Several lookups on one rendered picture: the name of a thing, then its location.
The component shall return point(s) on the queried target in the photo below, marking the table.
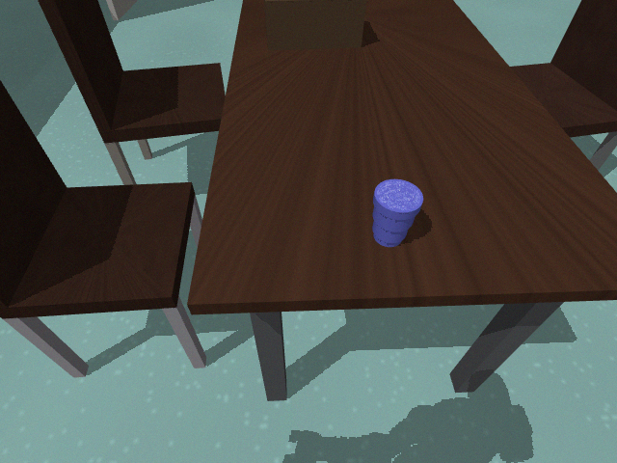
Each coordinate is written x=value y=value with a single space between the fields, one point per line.
x=513 y=212

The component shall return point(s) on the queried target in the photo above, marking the chair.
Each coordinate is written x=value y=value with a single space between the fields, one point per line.
x=579 y=86
x=133 y=104
x=97 y=249

